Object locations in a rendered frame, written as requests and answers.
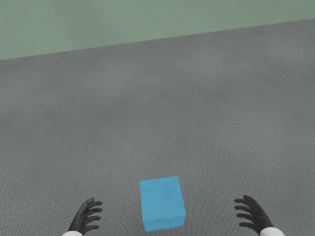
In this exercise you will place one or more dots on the right robot hand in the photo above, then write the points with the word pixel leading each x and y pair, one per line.
pixel 257 215

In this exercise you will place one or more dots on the carton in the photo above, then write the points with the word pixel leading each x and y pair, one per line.
pixel 162 204

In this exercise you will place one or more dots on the left robot hand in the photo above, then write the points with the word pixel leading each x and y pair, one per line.
pixel 81 219

